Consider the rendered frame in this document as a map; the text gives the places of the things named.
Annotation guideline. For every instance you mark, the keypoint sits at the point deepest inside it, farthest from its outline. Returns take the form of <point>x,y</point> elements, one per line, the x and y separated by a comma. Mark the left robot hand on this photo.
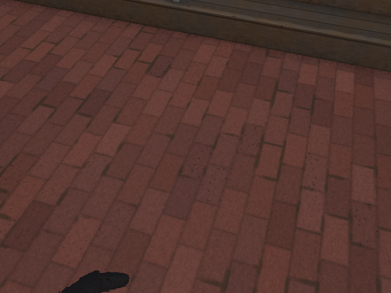
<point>96,282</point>

